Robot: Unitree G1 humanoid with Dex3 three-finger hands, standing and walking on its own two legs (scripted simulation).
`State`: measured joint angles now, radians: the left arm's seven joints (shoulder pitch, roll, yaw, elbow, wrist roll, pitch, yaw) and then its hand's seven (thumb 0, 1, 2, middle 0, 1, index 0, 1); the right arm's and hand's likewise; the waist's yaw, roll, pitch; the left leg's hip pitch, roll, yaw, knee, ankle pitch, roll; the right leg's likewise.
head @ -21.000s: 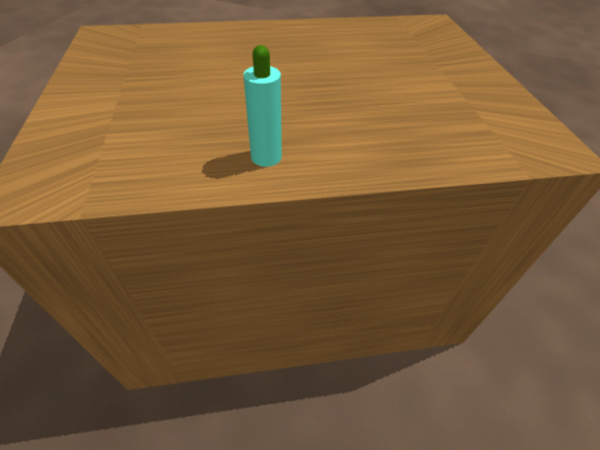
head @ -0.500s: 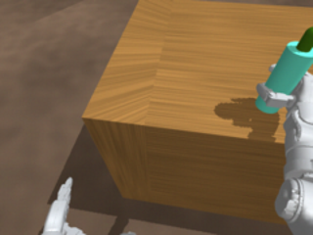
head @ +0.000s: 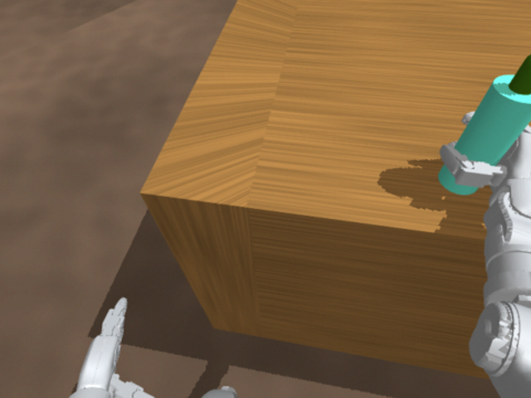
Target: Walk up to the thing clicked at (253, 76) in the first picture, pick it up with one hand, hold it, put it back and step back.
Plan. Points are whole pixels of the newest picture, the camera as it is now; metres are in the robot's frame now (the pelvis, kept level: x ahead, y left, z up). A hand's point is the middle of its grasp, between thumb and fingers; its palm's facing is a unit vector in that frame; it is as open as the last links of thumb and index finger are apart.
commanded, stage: loosen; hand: right
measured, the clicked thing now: (493, 128) +0.47 -0.24 +0.16
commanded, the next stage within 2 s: open in 0.12 s
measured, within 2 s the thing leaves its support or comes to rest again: neither
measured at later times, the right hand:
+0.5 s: hand (478, 144) +0.47 -0.24 +0.13, palm faces +0.26 +0.96 +0.00, open 11.3 cm
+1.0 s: hand out of the picture +0.48 -0.28 +0.21, palm faces +0.34 +0.94 -0.01, open 16.7 cm
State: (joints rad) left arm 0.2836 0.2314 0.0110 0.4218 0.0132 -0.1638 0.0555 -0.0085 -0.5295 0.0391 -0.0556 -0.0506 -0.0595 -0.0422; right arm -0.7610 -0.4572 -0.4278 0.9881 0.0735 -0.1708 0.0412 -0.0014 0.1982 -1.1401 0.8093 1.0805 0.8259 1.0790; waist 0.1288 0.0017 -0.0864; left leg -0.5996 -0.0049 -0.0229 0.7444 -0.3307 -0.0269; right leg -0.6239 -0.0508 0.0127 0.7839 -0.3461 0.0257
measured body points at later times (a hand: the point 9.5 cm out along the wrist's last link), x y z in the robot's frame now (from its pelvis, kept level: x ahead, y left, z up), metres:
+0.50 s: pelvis +0.00 +0.00 +0.00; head +0.05 -0.01 +0.44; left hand +0.14 +0.26 -0.05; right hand +0.45 -0.29 +0.14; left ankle +0.02 +0.14 -0.71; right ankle +0.02 -0.13 -0.71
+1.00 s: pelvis +0.01 +0.00 +0.01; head +0.05 +0.00 +0.45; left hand +0.16 +0.26 -0.06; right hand +0.46 -0.33 +0.21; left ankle +0.02 +0.14 -0.71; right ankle +0.02 -0.13 -0.71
